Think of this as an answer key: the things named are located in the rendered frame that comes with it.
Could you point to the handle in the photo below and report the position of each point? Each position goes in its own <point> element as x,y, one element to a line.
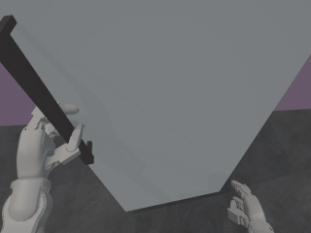
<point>13,59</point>

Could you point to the fridge door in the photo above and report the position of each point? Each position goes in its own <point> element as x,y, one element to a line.
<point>171,92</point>

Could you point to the robot right hand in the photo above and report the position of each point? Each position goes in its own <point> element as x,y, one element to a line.
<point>248,209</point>

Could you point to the robot right forearm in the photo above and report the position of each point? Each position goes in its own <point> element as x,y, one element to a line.
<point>259,226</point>

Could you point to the robot left forearm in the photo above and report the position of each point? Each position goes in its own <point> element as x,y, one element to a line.
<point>28,208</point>

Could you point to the robot left hand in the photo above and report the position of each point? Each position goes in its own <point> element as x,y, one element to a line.
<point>36,141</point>

